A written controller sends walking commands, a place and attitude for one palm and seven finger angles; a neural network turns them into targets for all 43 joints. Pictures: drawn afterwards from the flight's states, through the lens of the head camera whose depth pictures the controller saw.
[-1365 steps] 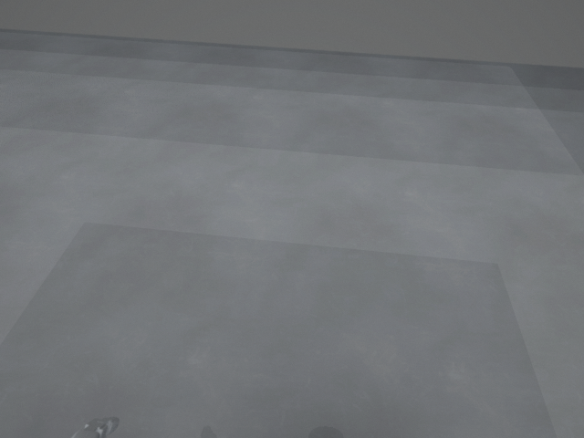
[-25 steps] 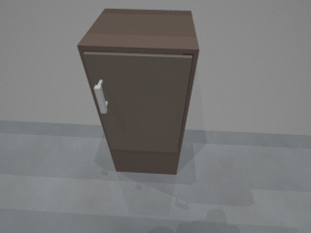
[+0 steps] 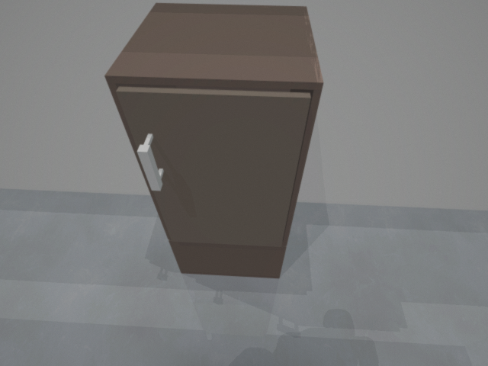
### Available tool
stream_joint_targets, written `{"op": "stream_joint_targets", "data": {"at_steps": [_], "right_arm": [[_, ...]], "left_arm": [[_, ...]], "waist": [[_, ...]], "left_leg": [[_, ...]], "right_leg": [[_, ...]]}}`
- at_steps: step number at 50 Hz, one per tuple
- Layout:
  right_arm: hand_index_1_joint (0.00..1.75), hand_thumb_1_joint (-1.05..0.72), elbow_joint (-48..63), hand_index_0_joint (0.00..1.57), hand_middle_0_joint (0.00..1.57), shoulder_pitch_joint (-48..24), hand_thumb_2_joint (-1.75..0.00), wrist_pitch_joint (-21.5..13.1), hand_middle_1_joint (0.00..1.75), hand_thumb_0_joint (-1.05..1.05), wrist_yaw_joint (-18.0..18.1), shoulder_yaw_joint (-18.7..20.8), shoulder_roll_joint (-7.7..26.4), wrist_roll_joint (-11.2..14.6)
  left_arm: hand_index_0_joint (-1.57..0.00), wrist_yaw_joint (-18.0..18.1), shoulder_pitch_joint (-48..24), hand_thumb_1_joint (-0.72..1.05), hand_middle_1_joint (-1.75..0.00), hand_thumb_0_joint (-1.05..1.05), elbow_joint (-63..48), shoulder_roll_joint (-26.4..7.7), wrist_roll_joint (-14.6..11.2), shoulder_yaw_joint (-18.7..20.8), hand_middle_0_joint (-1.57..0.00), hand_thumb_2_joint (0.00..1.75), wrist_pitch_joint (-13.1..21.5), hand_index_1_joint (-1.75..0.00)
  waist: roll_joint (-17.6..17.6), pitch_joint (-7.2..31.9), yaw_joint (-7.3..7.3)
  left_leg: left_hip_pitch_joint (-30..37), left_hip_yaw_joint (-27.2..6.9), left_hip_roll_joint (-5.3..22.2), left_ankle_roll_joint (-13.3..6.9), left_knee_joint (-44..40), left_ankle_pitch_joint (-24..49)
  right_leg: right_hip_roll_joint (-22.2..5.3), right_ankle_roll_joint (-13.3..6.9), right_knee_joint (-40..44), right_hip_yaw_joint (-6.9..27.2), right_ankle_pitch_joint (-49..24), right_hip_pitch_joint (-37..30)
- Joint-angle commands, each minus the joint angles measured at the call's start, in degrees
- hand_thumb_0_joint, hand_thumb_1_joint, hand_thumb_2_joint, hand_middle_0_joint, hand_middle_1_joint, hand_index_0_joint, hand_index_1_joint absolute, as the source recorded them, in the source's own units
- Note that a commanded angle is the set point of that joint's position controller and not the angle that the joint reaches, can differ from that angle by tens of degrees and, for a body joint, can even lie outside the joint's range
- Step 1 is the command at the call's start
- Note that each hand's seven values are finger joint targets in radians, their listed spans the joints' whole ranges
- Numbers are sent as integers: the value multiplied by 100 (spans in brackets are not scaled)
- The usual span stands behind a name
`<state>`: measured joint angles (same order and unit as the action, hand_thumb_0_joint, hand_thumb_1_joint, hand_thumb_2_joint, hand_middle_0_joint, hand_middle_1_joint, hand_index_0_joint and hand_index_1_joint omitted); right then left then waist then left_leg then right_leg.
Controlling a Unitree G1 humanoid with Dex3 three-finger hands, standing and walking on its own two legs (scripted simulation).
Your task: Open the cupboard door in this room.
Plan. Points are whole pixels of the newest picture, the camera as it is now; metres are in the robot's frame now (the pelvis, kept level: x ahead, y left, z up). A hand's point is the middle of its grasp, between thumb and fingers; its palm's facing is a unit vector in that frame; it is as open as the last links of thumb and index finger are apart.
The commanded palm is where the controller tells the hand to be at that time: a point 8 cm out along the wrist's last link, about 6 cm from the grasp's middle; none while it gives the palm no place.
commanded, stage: come to a stop and stand still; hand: left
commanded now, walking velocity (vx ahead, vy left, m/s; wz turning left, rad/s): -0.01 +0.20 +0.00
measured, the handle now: (153, 162) +0.53 +0.26 -0.02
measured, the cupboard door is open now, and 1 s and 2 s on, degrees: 0 0 0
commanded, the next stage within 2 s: look again from close up in 1.04 s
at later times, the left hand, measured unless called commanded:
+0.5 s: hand out of the picture +0.04 +0.18 -0.17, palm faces +0.00 -0.97 -0.24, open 7.4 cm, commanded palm none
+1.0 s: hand out of the picture -0.05 +0.19 -0.17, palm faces +0.02 -0.98 -0.21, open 7.4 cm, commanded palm none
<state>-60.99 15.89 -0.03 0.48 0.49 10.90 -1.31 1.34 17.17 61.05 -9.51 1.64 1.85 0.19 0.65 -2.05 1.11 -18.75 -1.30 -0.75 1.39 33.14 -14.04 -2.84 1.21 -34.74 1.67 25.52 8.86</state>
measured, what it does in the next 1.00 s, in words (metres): shifts its weight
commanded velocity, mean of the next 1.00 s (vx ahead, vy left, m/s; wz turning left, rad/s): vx -0.03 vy -0.01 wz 0.00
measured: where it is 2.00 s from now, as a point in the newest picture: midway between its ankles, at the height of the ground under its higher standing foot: outside the picture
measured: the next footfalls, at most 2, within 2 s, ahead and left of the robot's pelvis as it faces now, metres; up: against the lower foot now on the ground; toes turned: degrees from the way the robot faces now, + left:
none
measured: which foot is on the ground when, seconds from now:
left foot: down 0.00-1.00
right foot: down 0.00-1.00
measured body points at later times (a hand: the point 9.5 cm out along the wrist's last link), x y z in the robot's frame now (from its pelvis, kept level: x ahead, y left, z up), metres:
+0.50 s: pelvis -0.01 -0.01 -0.01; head +0.00 -0.01 +0.44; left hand +0.04 +0.23 -0.15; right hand +0.07 -0.25 -0.14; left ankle +0.03 +0.10 -0.73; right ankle -0.07 -0.13 -0.72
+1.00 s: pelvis -0.05 +0.00 +0.01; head -0.04 +0.02 +0.46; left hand -0.05 +0.25 -0.15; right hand -0.06 -0.22 -0.14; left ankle +0.02 +0.10 -0.73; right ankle -0.05 -0.12 -0.73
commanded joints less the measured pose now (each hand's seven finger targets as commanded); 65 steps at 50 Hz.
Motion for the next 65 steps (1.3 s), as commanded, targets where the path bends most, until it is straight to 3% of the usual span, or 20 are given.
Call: {"op": "stream_joint_targets", "data": {"at_steps": [1, 5, 12, 15, 16, 17, 18, 20, 23, 25, 26, 28, 30, 32, 34, 36, 42, 49, 55, 65], "right_arm": [[30, -90, 395, 20, 20, 297, -90, -85, 30, 0, 101, 171, 748, 17], [30, -90, 503, 20, 20, 91, -90, -96, 30, 0, 155, 192, 748, 45], [30, -90, 567, 20, 20, -174, -90, -66, 30, 0, 149, 268, 619, 48], [30, -90, 568, 20, 20, -355, -90, -45, 30, 0, 122, 247, 539, 45], [30, -90, 1068, 20, 20, -603, -90, -97, 30, 0, 61, 298, 773, 127], [30, -90, 1204, 20, 20, -320, -90, -64, 30, 0, -19, 263, 427, 70], [30, -90, 1237, 20, 20, -662, -90, -24, 30, 0, -35, 244, 356, 58], [30, -90, 1340, 20, 20, -651, -90, -41, 30, 0, -44, 226, 311, 41], [30, -90, 1050, 20, 20, 183, -90, -84, 30, 0, -8, 250, 501, 68], [30, -90, 1034, 20, 20, 288, -90, -122, 30, 0, 58, 268, 933, 37], [30, -90, 1050, 20, 20, 32, -90, -96, 30, 0, 66, 252, 972, 21], [30, -90, 1109, 20, 20, -385, -90, -78, 30, 0, 90, 155, 765, 15], [30, -90, 1180, 20, 20, -751, -90, -16, 30, 0, 64, 102, 689, 37], [30, -90, 1174, 20, 20, -471, -90, 74, 30, 0, 23, 90, 523, 61], [30, -90, 972, 20, 20, -151, -90, 92, 30, 0, -24, 131, 520, 33], [30, -90, 771, 20, 20, 183, -90, 68, 30, 0, -27, 109, 513, 27], [30, -90, 667, 20, 20, 71, -90, -30, 30, 0, 21, 90, 699, 7], [30, -90, 400, 20, 20, 190, -90, -75, 30, 0, 60, 66, 544, 43], [30, -90, 226, 20, 20, 305, -90, -28, 30, 0, 48, 60, 417, 59], [30, -90, 62, 20, 20, 238, -90, -147, 30, 0, 79, 16, 367, 98]], "left_arm": [[-20, 114, 337, 90, -30, 0, -315, -824, -10, 227, -20, 90, -33, -30], [-20, 121, 415, 90, -30, 0, -290, -527, -46, 102, -20, 90, -34, -30], [-20, 152, 186, 90, -30, 0, -471, -800, -46, 136, -20, 90, 28, -30], [-20, 142, 153, 90, -30, 0, -524, -841, -21, 132, -20, 90, 23, -30], [-20, 315, 520, 90, -30, 0, -588, -792, -52, 78, -20, 90, 181, -30], [-20, 297, 261, 90, -30, 0, -845, -961, -2, 99, -20, 90, 204, -30], [-20, 265, 384, 90, -30, 0, -877, -1009, -2, 88, -20, 90, 256, -30], [-20, 281, 343, 90, -30, 0, -1074, -1075, 52, 145, -20, 90, 305, -30], [-20, 265, 92, 90, -30, 0, -1226, -1075, -51, 61, -20, 90, 194, -30], [-20, 244, 194, 90, -30, 0, -1296, -731, -116, -6, -20, 90, 67, -30], [-20, 203, 176, 90, -30, 0, -1316, -696, -118, -23, -20, 90, 26, -30], [-20, 161, 101, 90, -30, 0, -1178, -711, -105, -44, -20, 90, -47, -30], [-20, 120, 542, 90, -30, 0, -942, -796, -37, -30, -20, 90, 4, -30], [-20, 64, 204, 90, -30, 0, -957, -974, -49, -79, -20, 90, 40, -30], [-20, 71, -327, 90, -30, 0, -1116, -1117, -63, -64, -20, 90, 32, -30], [-20, 83, -473, 90, -30, 0, -1135, -1022, -50, -75, -20, 90, -8, -30], [-20, 67, 342, 90, -30, 0, -793, -796, -50, -70, -20, 90, -54, -30], [-20, 27, 611, 90, -30, 0, -444, -608, -71, -105, -20, 90, 34, -30], [-20, 45, 614, 90, -30, 0, -242, -614, -54, -136, -20, 90, 69, -30], [-20, 70, 727, 90, -30, 0, 32, -520, -59, -185, -20, 90, 147, -30]], "waist": [[-455, 25, -21], [-713, 232, 68], [206, 897, -69], [371, 735, -38], [1129, 467, 27], [1612, 449, -134], [1402, 414, 69], [500, 448, -29], [250, 663, -404], [-1021, 499, -217], [-1220, 131, -99], [-1306, -359, 16], [-460, -297, 235], [336, -150, -123], [847, -425, -310], [598, -619, -410], [-487, -396, -19], [-424, 23, -7], [-3, -319, -119], [-55, -239, -101]], "left_leg": [[599, -493, 709, -563, -316, 2670], [878, -1062, 1085, -937, -687, 3570], [1080, -148, 599, -386, -72, 3401], [843, -54, 507, -295, -111, 2640], [574, 129, 510, -204, 824, 2099], [-378, 144, 169, -251, 904, -177], [-643, 251, 66, -271, 1281, -917], [-723, 412, 74, -284, 1031, -1031], [898, 248, 209, -464, -4, 1623], [972, -1324, 1438, -1339, -608, 3529], [629, -1239, 1511, -1451, -902, 3292], [-305, -1145, 1262, -1266, -1173, 1484], [-725, -686, 718, -825, -712, 12], [-119, -20, 202, -365, -192, -1022], [531, 129, 201, -294, 131, -703], [583, -45, 269, -351, -224, -653], [-706, -1046, 750, -594, -1785, -2212], [-269, -885, 693, -558, -1714, -1541], [7, -578, 516, -424, -1383, -1160], [370, -417, 577, -424, -1223, -24]], "right_leg": [[-291, -331, -135, -118, -1682, 626], [-6, -164, -187, -296, -552, 777], [-356, -219, 219, 17, -3382, 212], [-417, -269, 422, 145, -3378, 155], [-485, -2, 1002, 672, -5008, 414], [-846, -304, 773, 775, -5324, -208], [-1064, -506, 727, 1024, -5999, -350], [-1042, -755, 353, 737, -6894, -716], [-381, -486, -475, 89, -5109, 74], [366, -180, -1200, -365, -385, 822], [364, -176, -1232, -274, 1019, 966], [190, -253, -710, -148, 773, 656], [73, -319, 716, 184, -373, 134], [-620, -610, 1661, 1092, 513, 967], [-718, -725, 2040, 1106, 1512, 1995], [-376, -562, 1759, 627, 1338, 2129], [153, -317, 952, 24, 428, 612], [30, -357, 1092, 82, -255, 358], [-143, -371, 1571, 361, 386, 986], [-183, -328, 1466, 316, -768, 774]]}}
